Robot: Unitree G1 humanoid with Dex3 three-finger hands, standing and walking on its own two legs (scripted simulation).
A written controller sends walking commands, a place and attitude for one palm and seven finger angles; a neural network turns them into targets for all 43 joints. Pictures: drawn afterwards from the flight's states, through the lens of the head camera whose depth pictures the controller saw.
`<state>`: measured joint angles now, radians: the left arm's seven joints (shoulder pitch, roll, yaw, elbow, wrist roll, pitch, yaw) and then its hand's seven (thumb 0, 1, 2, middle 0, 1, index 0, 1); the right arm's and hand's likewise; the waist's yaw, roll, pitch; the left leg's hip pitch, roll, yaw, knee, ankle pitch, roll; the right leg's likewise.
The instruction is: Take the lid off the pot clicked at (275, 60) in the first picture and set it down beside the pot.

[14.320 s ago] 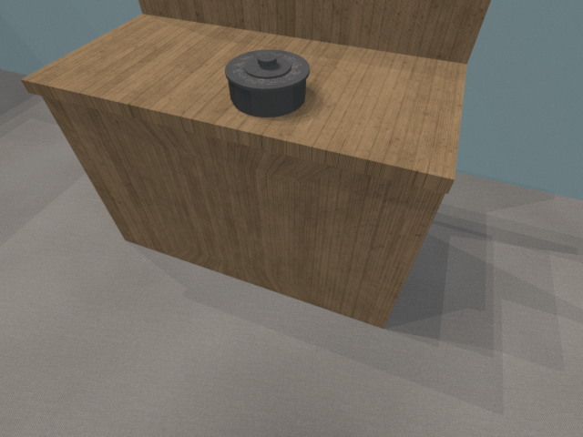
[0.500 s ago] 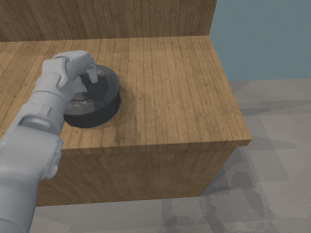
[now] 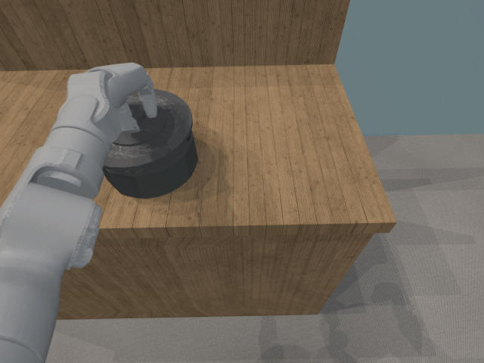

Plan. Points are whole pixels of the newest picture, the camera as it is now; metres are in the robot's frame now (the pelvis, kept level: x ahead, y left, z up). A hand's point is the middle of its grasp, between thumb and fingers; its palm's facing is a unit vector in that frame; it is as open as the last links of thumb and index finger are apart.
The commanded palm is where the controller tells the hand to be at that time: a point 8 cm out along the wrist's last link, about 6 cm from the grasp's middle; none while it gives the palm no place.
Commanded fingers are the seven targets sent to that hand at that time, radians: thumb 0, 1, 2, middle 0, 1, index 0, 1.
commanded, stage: lift the lid straight up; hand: left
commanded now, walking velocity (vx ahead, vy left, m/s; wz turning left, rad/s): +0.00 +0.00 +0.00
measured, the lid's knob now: (131, 115) +0.51 +0.17 +0.14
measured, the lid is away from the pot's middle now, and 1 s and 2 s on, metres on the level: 0.01 0.02 0.09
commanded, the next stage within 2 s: move the lid sideways beside the pot in 1.22 s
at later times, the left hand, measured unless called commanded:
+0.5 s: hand (122, 90) +0.50 +0.16 +0.20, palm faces -0.37 -0.09 -0.93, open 6.8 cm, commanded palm +0.51 +0.16 +0.28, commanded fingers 0.00 0.75 0.88 -0.72 -1.11 -0.86 -1.15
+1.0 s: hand (99, 68) +0.49 +0.18 +0.24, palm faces -0.31 -0.08 -0.95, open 6.8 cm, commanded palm +0.50 +0.16 +0.32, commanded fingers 0.00 0.75 0.88 -0.72 -1.11 -0.86 -1.15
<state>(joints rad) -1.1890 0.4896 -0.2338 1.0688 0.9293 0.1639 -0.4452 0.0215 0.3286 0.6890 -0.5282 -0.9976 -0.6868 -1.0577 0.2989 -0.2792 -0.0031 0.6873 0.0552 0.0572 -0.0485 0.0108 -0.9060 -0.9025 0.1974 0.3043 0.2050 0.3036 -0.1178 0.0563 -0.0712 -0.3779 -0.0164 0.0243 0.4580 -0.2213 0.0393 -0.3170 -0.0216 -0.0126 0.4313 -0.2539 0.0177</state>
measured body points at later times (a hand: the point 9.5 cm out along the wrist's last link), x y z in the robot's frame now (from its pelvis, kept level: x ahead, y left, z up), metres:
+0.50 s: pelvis +0.00 +0.00 +0.00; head +0.05 -0.01 +0.45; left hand +0.52 +0.16 +0.25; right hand +0.02 -0.27 -0.13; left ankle +0.00 +0.10 -0.74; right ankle -0.03 -0.13 -0.74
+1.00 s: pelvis +0.00 +0.01 +0.00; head +0.04 +0.00 +0.45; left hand +0.50 +0.18 +0.30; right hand +0.06 -0.26 -0.12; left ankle +0.00 +0.10 -0.74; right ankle -0.03 -0.13 -0.74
